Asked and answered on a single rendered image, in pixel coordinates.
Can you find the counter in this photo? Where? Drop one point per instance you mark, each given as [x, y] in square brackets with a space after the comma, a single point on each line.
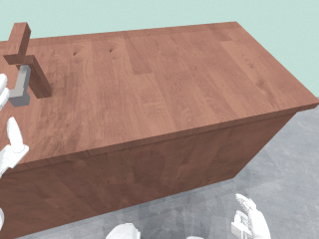
[121, 118]

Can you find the robot left thigh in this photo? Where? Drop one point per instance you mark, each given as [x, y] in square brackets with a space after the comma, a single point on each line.
[124, 231]

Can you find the robot right hand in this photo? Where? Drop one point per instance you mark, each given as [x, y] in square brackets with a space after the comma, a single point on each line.
[251, 225]

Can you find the robot left hand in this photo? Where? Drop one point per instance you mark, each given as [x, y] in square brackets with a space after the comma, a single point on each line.
[10, 155]

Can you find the tap lever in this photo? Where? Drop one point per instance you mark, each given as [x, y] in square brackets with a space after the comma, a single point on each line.
[19, 97]

